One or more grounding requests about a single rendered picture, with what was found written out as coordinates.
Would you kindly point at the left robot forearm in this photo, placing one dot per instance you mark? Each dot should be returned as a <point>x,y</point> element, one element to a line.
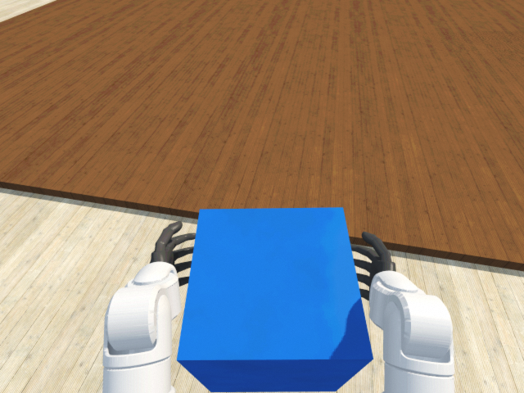
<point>138,332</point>

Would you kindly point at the carton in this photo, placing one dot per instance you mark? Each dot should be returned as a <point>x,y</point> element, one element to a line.
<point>273,302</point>

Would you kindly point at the right robot forearm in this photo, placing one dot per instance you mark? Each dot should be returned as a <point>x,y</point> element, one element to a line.
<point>418,347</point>

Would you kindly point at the robot right hand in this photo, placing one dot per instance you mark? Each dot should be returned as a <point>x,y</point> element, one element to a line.
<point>380,257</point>

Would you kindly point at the robot left hand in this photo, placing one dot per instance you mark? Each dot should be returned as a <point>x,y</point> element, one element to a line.
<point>164,249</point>

